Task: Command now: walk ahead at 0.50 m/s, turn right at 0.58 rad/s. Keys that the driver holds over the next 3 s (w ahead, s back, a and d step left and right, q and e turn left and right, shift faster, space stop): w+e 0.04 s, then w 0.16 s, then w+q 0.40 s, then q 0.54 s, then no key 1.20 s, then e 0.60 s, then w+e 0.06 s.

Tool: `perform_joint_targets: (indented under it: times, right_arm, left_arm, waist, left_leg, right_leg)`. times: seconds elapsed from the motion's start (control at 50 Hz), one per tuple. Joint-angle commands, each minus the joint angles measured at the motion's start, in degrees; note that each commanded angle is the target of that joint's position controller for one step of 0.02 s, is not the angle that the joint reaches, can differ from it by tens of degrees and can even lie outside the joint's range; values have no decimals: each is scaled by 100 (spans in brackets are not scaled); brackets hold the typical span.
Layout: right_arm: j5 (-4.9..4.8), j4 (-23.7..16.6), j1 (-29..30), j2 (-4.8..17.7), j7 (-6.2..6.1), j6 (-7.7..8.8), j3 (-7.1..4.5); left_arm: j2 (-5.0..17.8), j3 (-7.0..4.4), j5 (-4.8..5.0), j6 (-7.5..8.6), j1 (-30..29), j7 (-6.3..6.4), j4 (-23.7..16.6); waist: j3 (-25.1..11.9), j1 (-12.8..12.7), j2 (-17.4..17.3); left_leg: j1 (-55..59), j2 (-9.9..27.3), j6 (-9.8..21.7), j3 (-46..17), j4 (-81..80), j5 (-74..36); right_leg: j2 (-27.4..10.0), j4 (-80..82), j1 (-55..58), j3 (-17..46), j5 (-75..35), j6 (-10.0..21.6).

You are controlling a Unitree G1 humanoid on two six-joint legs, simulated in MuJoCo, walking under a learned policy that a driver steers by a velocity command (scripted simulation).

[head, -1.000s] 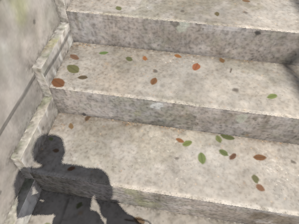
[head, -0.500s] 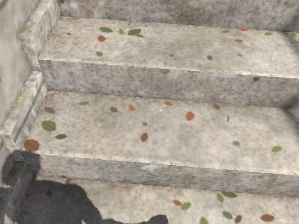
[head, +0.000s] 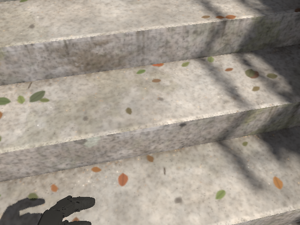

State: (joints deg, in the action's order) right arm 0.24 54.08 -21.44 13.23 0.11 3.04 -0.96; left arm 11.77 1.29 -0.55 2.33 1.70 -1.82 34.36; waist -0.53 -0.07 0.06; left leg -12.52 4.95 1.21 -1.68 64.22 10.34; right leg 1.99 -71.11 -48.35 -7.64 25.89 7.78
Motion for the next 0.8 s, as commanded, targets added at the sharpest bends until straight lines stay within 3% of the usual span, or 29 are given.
perform_joint_targets:
  times: [0.02, 0.04, 0.06, 0.1, 0.14, 0.16, 0.2, 0.22, 0.24, 0.26, 0.3, 0.32, 0.36, 0.38, 0.42, 0.44, 0.46, 0.5, 0.52, 0.54, 0.56, 0.58, 0.6, 0.62, 0.64, 0.68, 0.72, 0.76, 0.8]
  right_arm:
    - [12, -1387, 1251, 109, 214, 374, -88]
    - [154, -1694, 1529, -169, 183, 388, 66]
    - [84, -1730, 1155, -311, 226, 356, 155]
    - [33, -1780, 662, -620, 303, 340, 377]
    - [-36, -1742, 699, -438, 312, 283, 403]
    - [-12, -1797, 928, -299, 314, 258, 392]
    - [-24, -1731, 1134, -801, 266, 161, 536]
    - [-157, -1673, 1206, -967, 253, 128, 571]
    - [-278, -1768, 1476, -1081, 232, 153, 634]
    - [-266, -1929, 1834, -1060, 212, 201, 669]
    - [-165, -2266, 2960, -980, 189, 228, 740]
    - [-159, -2465, 3520, -1062, 140, 211, 831]
    - [-102, -2616, 3681, -1101, 117, 213, 835]
    - [-157, -2493, 3463, -892, 161, 224, 763]
    - [-81, -2430, 3237, -776, 278, 283, 716]
    - [-39, -2334, 3035, -702, 313, 258, 677]
    - [-78, -2182, 2670, -282, 319, 225, 486]
    - [-128, -1564, 1383, 278, 363, 54, 205]
    - [162, -1160, 59, 651, 432, -14, 56]
    - [353, -843, -568, 992, 254, -167, -73]
    - [512, -468, -728, 390, 15, -187, 61]
    - [390, -225, -412, -241, 38, -66, 230]
    - [239, -109, -200, -628, 136, 25, 328]
    - [134, -165, 313, -604, 206, 95, 325]
    - [146, -113, 492, -770, 270, 82, 377]
    - [92, -93, 667, -536, 348, 12, 302]
    - [113, -181, 805, -416, 320, -4, 284]
    - [88, -271, 484, -302, 198, 12, 273]
    - [189, -76, -434, -29, 32, -105, 203]
  left_arm:
    - [803, -353, 55, 43, 2281, 22, 896]
    - [168, -161, 50, 82, 1983, -65, 1150]
    - [-187, -82, 12, 104, 1756, -103, 1326]
    - [-352, -51, 17, 110, 1636, -128, 1535]
    - [-289, -18, -20, 104, 1416, -124, 1588]
    - [-168, -28, -40, 123, 1293, -102, 1560]
    - [-64, -14, -162, 62, 2271, -40, 2042]
    - [-29, 7, -202, 17, 2630, -25, 2255]
    - [35, -3, -178, -5, 2779, 6, 2356]
    - [29, 2, -167, -58, 2803, 34, 2395]
    - [-89, 47, -110, -102, 3086, 133, 2533]
    - [-23, 42, -32, -92, 3395, 276, 2615]
    - [32, 66, -14, -107, 3548, 438, 2958]
    - [46, 58, 18, -71, 3486, 473, 3017]
    - [221, 85, 56, -69, 3058, 443, 2946]
    - [517, 24, 21, -75, 3283, 437, 2954]
    - [889, -49, -40, -44, 3253, 465, 2906]
    - [1155, -134, -69, 40, 2685, 524, 2669]
    - [1066, -155, -270, 192, 2625, 454, 2436]
    - [323, -65, -188, 382, 2017, 169, 1984]
    - [289, -113, -178, 613, 1766, -189, 1792]
    - [-21, -40, -55, 710, 1240, -362, 1241]
    - [-177, 36, -94, 710, 615, -408, 873]
    - [-241, 85, -156, 671, 802, -303, 756]
    - [-370, 166, -143, 584, 1143, -248, 757]
    - [-579, 301, -39, 527, 1529, -140, 661]
    - [-473, 356, -31, 473, 1245, -36, 447]
    - [-338, 379, -218, 505, 409, 124, 44]
    - [-614, 412, -183, 480, 91, 235, -44]
  waist:
    - [-544, -469, 218]
    - [10, -116, 150]
    - [76, 238, 277]
    - [119, 593, 221]
    - [205, 754, -171]
    - [204, 727, -185]
    - [92, 409, 342]
    - [109, 233, 619]
    - [356, 88, 623]
    - [476, -13, 417]
    - [533, -444, 409]
    - [525, -645, 533]
    - [96, -465, 899]
    - [-77, -393, 857]
    - [-641, 10, 683]
    - [-1112, 138, 1047]
    - [-1213, 479, 1461]
    - [-1332, 1110, 1835]
    - [-1936, 1406, 704]
    - [-2056, 1315, -1705]
    - [-1837, 900, -1732]
    - [-734, 428, -878]
    - [52, 192, 79]
    - [342, -232, 731]
    - [260, -463, 573]
    - [355, -740, 440]
    - [464, -811, 395]
    - [164, -467, 34]
    - [-441, -121, -777]
  left_leg:
    - [-3711, -578, 442, -679, 4385, 192]
    - [-4178, -455, 647, -561, 5256, 150]
    - [-4254, -295, 823, -571, 5703, -64]
    - [-5005, -165, 937, -479, 5911, -356]
    - [-5100, -36, 706, -270, 5052, -627]
    - [-4947, 5, 614, -52, 4326, -1126]
    - [-6028, -178, 352, 330, 6103, -1039]
    - [-6773, -336, 359, 156, 7056, -694]
    - [-7427, -456, 411, -238, 7173, -506]
    - [-7739, -556, 443, -540, 6595, -662]
    - [-7642, -670, 329, 89, 5064, -1151]
    - [-7516, -665, 212, 723, 4698, -819]
    - [-7109, -310, 212, 958, 4172, -577]
    - [-6699, -253, 323, 1204, 3709, -473]
    - [-4317, -587, 745, 1768, 2037, -59]
    - [-3180, -844, 805, 1957, 1494, 343]
    - [-2631, -1115, 814, 1994, 980, 969]
    - [-1881, -1165, 1003, 1030, -766, 1560]
    - [322, -531, 1486, -1049, -1201, 1119]
    - [1608, 590, 2500, -4402, -3856, 1730]
    - [1339, 892, 2285, -5876, -5042, 1969]
    - [464, 818, 1840, -5223, -4918, 2228]
    - [-313, 585, 1630, -4195, -4531, 1732]
    - [-889, 287, 1307, -2967, -4253, 588]
    - [-1037, 2, 1154, -2348, -4205, 8]
    - [-1238, -106, 910, -1442, -4149, -884]
    - [-1913, -369, 675, -835, -4189, -1295]
    - [-2433, -724, 607, -632, -4190, -2344]
    - [-1079, -488, 724, -1264, -3783, -3450]
  right_leg:
    - [-1323, 5191, 3580, 5269, 1291, 489]
    - [-1087, 5018, 2759, 4498, 841, 344]
    - [-852, 4941, 2516, 3699, 412, 123]
    - [-609, 4743, 2587, 2610, -763, -59]
    - [-501, 4784, 2136, 1973, -1349, -174]
    - [-392, 4996, 1849, 1697, -1553, -260]
    - [-621, 4852, 2343, 2005, -1675, -219]
    - [-841, 4844, 2811, 2229, -1504, -223]
    - [-971, 4878, 3061, 2312, -1344, -303]
    - [-1001, 4913, 3207, 2227, -1138, -453]
    - [-977, 5394, 3091, 2037, -1140, -500]
    - [-1245, 6191, 3006, 2214, -1595, -262]
    - [-1391, 6444, 3958, 1990, -2889, -209]
    - [-1395, 6558, 4366, 1569, -3803, -261]
    - [-1226, 6245, 4246, 478, -7993, -424]
    - [-1385, 5961, 4476, 534, -10234, -185]
    - [-1602, 5521, 4967, 665, -12042, -42]
    - [-1727, 3749, 5938, 659, -13209, -18]
    - [-1510, 2295, 4254, 979, -11700, 41]
    - [200, -665, 1841, 1165, -4329, -350]
    - [542, -3072, 948, 2073, -2086, -246]
    - [338, -3883, 9, 2233, -1973, 0]
    - [217, -4416, -515, 1964, -1778, 149]
    - [-2, -4402, -616, 1820, -1856, 262]
    - [-54, -5106, -843, 1627, -1622, 267]
    - [-227, -5325, -1438, 1363, -1567, 102]
    - [-476, -4283, -1534, 905, -1682, -164]
    - [-403, -2834, -835, 235, -2521, -462]
    - [-296, -4096, -1756, 55, -2357, -705]
